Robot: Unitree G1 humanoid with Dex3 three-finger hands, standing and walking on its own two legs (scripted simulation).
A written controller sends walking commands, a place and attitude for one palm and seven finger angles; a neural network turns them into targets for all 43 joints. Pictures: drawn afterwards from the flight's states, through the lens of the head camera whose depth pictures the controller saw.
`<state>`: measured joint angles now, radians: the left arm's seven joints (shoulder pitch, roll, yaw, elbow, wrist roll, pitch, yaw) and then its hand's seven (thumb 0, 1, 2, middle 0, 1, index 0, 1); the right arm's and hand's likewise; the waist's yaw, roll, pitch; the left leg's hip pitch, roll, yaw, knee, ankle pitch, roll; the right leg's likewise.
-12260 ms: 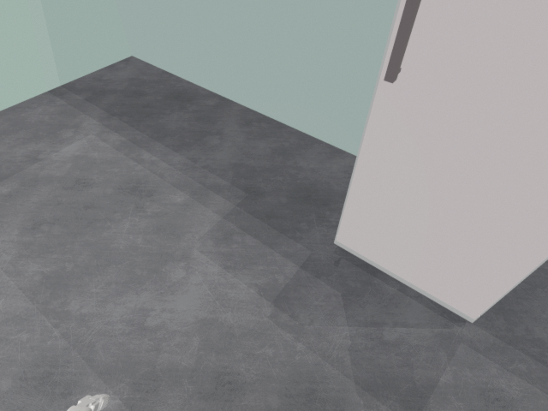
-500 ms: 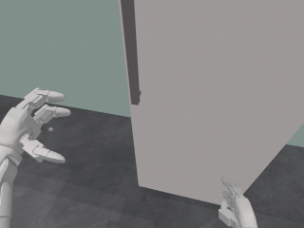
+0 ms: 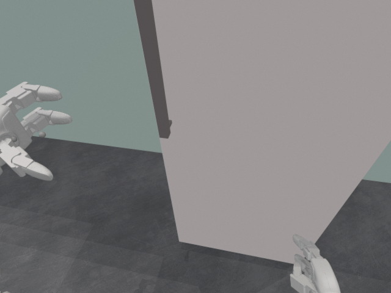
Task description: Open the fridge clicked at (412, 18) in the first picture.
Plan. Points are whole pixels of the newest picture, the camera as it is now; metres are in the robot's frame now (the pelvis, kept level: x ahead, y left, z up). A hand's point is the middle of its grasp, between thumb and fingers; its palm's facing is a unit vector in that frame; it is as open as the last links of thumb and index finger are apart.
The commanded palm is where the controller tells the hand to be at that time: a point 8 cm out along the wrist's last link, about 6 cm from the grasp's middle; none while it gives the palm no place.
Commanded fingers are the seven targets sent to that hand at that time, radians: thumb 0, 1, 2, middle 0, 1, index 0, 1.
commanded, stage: raise the hand to about handle height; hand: left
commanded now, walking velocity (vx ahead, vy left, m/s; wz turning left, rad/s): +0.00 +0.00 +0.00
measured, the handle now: (157, 65) +0.49 +0.14 +0.26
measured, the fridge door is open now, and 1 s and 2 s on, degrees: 0 0 0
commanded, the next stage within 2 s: move the hooked fingers beside the handle in 0.30 s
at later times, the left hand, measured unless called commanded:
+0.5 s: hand (45, 137) +0.28 +0.28 +0.23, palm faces +0.02 -0.99 -0.13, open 14.0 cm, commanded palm +0.25 +0.31 +0.24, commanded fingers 0.00 -0.50 0.30 -0.30 -1.20 -0.30 -1.20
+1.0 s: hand (72, 121) +0.33 +0.26 +0.23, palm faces -0.01 -1.00 -0.09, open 14.0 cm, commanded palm +0.30 +0.29 +0.23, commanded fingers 0.00 -0.50 0.30 -0.30 -1.20 -0.30 -1.20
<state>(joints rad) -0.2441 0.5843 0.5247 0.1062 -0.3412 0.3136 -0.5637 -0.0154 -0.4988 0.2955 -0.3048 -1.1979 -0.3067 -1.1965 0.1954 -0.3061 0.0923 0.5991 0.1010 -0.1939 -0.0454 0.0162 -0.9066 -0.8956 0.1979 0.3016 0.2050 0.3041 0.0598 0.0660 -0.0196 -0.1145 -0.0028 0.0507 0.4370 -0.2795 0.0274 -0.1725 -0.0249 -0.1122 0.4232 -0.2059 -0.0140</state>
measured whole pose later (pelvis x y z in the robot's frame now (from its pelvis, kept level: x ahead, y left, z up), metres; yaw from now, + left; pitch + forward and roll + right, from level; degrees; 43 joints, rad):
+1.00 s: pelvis +0.00 +0.00 +0.00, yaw +0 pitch -2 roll +0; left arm -0.41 0.51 0.42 0.26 -0.27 0.27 -0.46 -0.02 -0.50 0.30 -0.31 -1.20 -0.31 -1.20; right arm 0.21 -0.28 0.09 0.62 0.10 -0.18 -0.07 0.02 -0.91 -0.90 0.20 0.30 0.20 0.30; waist 0.04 0.05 -0.02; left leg -0.13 -0.01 0.05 0.44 -0.28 0.03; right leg -0.19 -0.03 -0.11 0.43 -0.20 -0.01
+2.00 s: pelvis +0.01 +0.00 +0.00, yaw -1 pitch +2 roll +0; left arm -0.78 0.48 0.32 0.72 -0.19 0.14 -0.35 -0.02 -0.50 0.30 -0.30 -1.20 -0.31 -1.20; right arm 0.29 -0.29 0.06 0.66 0.09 -0.12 -0.08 0.01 -0.91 -0.90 0.20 0.30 0.20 0.30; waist -0.02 0.04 -0.02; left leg -0.17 0.00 0.07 0.41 -0.28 0.03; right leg -0.24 -0.02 -0.09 0.41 -0.21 -0.02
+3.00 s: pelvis +0.01 +0.00 +0.00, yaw -2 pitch +2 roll +0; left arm -0.77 0.47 0.33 0.73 -0.19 0.08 -0.33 -0.02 -0.50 0.30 -0.30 -1.20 -0.31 -1.20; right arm 0.32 -0.29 0.06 0.66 0.09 -0.12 -0.07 0.01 -0.91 -0.90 0.20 0.30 0.20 0.30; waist -0.03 0.04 -0.02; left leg -0.17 0.00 0.08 0.40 -0.26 0.03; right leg -0.24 -0.02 -0.08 0.40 -0.18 -0.01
